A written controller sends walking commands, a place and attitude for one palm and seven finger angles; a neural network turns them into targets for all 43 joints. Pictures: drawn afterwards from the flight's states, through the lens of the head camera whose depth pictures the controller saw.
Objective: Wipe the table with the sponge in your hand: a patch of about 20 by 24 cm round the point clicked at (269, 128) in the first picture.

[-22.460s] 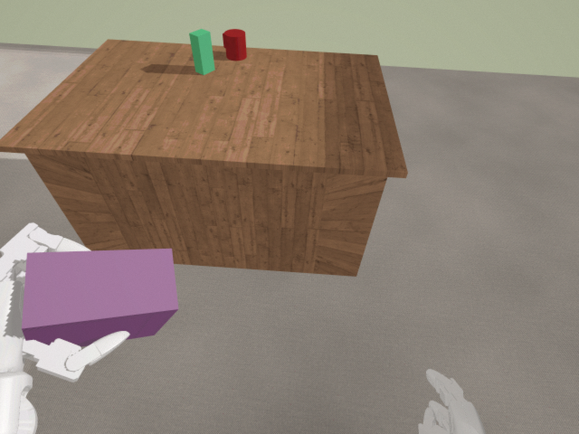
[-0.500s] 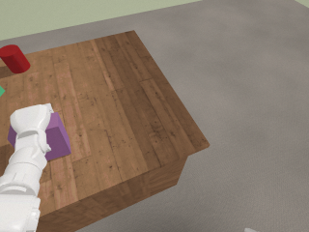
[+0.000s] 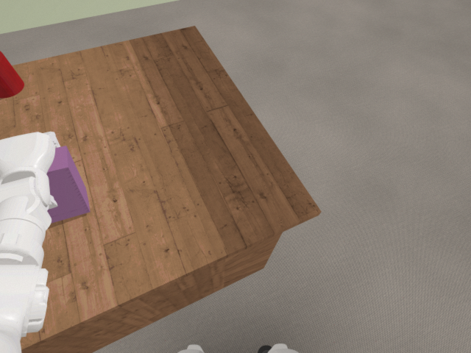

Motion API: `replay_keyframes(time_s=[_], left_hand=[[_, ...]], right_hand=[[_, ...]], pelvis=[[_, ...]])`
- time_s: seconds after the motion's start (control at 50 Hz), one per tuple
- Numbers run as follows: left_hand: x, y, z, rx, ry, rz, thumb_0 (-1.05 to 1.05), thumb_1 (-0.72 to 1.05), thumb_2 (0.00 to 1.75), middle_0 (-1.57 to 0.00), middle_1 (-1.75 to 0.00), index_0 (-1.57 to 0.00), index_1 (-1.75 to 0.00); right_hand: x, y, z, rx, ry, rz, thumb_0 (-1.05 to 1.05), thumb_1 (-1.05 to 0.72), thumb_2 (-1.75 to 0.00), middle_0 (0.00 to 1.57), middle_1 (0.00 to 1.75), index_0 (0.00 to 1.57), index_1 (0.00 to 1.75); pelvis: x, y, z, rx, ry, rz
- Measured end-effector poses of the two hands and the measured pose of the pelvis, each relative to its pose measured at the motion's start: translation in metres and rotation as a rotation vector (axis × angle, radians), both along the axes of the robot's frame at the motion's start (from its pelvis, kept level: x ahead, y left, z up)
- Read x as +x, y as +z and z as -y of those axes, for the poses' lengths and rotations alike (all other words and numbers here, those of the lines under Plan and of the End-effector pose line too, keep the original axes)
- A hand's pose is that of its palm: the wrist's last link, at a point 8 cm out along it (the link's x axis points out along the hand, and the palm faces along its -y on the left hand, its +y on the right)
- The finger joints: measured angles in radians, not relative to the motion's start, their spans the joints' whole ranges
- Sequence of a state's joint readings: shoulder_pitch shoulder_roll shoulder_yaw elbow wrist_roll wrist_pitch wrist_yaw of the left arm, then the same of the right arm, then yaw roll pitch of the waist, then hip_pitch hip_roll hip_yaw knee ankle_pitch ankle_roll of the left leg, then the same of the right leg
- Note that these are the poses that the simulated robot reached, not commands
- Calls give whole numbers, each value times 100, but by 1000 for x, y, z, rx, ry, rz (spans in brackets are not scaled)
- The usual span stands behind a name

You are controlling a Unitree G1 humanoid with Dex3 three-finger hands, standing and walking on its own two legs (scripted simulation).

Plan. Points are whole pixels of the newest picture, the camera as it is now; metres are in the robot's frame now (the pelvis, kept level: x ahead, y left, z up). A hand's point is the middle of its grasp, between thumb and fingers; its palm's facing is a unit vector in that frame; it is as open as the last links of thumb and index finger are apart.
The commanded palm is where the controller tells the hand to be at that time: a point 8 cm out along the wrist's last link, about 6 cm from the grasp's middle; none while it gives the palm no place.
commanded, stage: slide across to the middle lane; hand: left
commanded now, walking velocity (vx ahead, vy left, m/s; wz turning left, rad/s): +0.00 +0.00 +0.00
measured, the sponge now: (48, 196) +0.39 +0.37 -0.04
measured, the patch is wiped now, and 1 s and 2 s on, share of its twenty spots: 0.30 0.40 0.75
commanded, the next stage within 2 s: wipe back along the middle lane in 0.66 s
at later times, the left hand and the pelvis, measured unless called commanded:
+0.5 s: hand (68, 162) +0.43 +0.32 +0.01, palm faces -0.14 +0.00 -0.99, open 10.7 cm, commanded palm +0.42 +0.29 +0.07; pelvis +0.02 +0.00 +0.01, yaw +0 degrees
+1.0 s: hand (90, 165) +0.43 +0.28 +0.01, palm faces -0.13 -0.02 -0.99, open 10.7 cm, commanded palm +0.41 +0.26 +0.06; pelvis +0.03 -0.01 +0.01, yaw +0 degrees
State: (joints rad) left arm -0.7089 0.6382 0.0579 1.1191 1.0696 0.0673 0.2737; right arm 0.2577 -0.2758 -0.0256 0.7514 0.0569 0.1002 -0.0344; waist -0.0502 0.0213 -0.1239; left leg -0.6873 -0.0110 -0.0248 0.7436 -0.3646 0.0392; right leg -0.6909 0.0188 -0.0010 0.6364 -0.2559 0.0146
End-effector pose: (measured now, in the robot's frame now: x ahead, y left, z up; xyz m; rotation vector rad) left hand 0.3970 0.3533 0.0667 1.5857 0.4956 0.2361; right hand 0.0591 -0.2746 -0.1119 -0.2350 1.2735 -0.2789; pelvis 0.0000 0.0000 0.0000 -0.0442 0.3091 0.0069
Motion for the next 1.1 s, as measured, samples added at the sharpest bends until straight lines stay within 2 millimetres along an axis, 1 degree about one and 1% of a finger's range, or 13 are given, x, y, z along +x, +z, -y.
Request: replay_keyframes(time_s=[0.12,0.24,0.32,0.4,0.5,0.58,0.72,0.84,0.94,1.02,1.1], left_hand=[[9,0,-3,6,-11,-5,2,-55,103,-67,-128,-69,-128],[12,3,8,2,-39,21,1,-54,103,-67,-129,-68,-129],[16,4,21,-29,-50,47,1,-54,103,-66,-130,-68,-129],[19,4,34,-27,-57,43,1,-54,103,-66,-130,-68,-130],[24,3,43,-18,-40,26,1,-54,103,-66,-130,-68,-130],[28,4,50,-12,-42,23,1,-54,103,-66,-130,-68,-130],[29,4,65,-25,-48,36,0,-54,103,-66,-130,-67,-130],[32,3,74,-10,-36,24,0,-54,103,-66,-130,-67,-130],[28,2,78,-22,-36,32,0,-54,103,-65,-131,-67,-130],[19,1,82,-35,-44,45,1,-53,103,-65,-131,-67,-131],[9,0,85,-43,-44,58,1,-53,103,-64,-132,-66,-131]], right_hand=[[-11,-1,-4,4,-22,-35,1,-91,-89,20,30,20,30],[-13,-2,-9,16,-38,-54,1,-91,-89,20,30,20,30],[-5,-1,-14,30,-41,-41,1,-91,-89,20,30,20,30],[10,-1,-18,50,-31,-11,1,-91,-89,20,30,20,30],[29,1,-19,65,-14,32,1,-91,-89,20,30,20,30],[39,2,-16,67,3,46,1,-91,-89,20,30,20,30],[47,2,-7,65,10,42,1,-91,-89,20,30,20,30],[45,4,2,56,4,39,1,-91,-89,20,30,20,30],[39,5,7,54,-10,35,1,-91,-89,20,30,20,30],[37,5,7,61,-17,38,1,-91,-89,20,30,20,30],[39,5,5,69,-12,52,1,-91,-89,20,30,20,30]], pelvis=[[3,-1,-3,-5,-5,-12],[9,2,-6,-9,2,-1],[14,4,-7,-8,5,14],[18,7,-7,-5,5,29],[21,9,-4,1,3,35],[23,10,0,4,5,32],[27,12,6,5,6,34],[27,12,12,9,9,40],[27,13,14,11,-2,41],[28,14,13,11,-6,50],[26,14,13,14,-6,64]])
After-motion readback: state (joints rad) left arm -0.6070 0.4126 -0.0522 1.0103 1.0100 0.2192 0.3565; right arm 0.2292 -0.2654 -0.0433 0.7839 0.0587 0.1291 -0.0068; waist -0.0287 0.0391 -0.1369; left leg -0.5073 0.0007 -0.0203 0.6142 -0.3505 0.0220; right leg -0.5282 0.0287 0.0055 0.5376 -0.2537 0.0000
